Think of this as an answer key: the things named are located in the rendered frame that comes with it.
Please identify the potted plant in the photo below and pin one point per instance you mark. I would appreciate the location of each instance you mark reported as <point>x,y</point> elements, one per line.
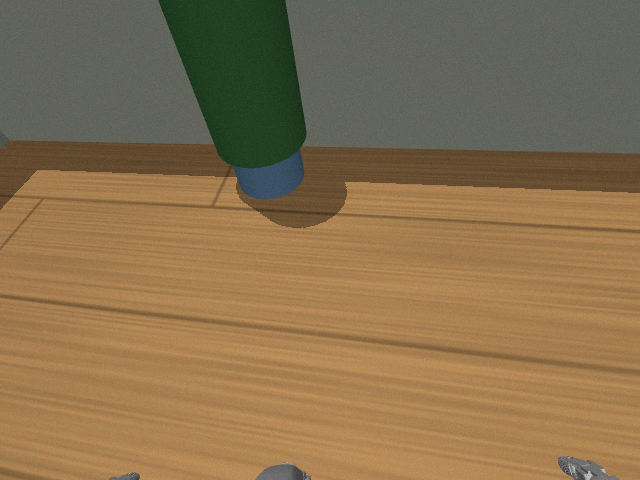
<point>239,58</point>

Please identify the right robot hand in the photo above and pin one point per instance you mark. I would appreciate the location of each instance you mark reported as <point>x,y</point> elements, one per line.
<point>583,470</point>

